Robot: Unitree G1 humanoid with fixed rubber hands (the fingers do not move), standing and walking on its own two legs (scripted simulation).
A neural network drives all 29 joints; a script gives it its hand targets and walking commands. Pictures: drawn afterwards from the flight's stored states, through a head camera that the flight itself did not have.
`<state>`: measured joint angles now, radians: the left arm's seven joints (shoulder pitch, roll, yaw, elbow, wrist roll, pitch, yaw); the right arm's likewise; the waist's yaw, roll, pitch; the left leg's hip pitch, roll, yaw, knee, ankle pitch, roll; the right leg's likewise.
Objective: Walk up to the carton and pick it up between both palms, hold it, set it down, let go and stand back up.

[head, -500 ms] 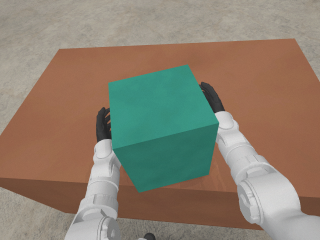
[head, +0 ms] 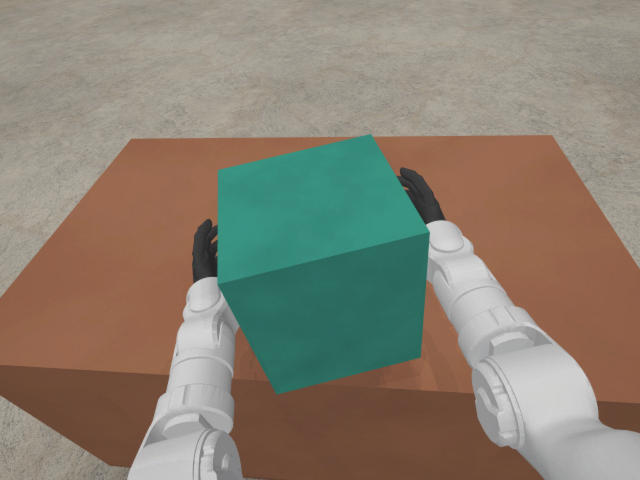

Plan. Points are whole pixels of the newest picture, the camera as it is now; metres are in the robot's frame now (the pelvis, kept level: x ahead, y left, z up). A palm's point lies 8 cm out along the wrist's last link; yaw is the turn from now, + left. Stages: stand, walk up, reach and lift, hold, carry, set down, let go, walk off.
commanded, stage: reach and lift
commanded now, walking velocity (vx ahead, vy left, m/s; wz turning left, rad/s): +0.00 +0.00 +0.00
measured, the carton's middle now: (322, 266) +0.37 +0.06 +0.08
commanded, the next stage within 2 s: hold in 1.96 s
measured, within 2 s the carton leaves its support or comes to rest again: neither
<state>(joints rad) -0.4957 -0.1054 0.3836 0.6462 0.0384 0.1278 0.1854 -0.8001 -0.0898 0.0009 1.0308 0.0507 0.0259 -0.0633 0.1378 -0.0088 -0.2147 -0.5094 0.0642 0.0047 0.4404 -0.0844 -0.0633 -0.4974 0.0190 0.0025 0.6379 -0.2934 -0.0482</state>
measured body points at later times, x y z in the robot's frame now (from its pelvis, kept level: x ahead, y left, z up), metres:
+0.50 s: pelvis +0.02 +0.01 +0.01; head -0.01 +0.00 +0.46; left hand +0.39 +0.20 +0.14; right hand +0.45 -0.09 +0.18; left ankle +0.08 +0.18 -0.73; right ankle +0.01 -0.08 -0.73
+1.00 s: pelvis +0.00 +0.02 +0.01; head -0.07 +0.03 +0.45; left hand +0.37 +0.20 +0.16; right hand +0.40 -0.10 +0.20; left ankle +0.08 +0.18 -0.73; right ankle +0.01 -0.08 -0.73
